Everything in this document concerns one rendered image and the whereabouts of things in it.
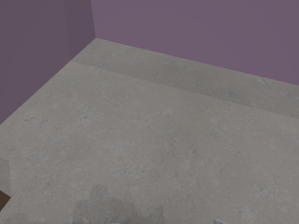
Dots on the cabinet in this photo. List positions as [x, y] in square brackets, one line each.
[3, 199]

